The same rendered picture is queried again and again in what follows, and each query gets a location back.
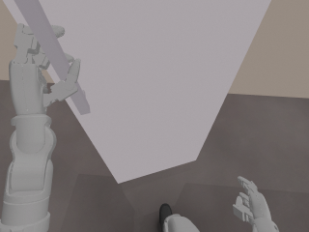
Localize handle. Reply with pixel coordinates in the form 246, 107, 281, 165
14, 0, 91, 115

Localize left robot forearm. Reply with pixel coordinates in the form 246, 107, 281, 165
0, 114, 57, 232

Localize robot right foot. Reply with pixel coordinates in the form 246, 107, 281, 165
159, 203, 172, 232

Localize robot right thigh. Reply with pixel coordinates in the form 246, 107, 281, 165
163, 216, 200, 232

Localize robot right hand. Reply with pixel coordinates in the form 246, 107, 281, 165
233, 176, 271, 225

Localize right robot forearm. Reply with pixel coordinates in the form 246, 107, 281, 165
252, 217, 279, 232

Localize fridge door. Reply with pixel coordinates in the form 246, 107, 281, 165
3, 0, 271, 184

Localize robot left hand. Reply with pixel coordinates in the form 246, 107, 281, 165
9, 23, 80, 116

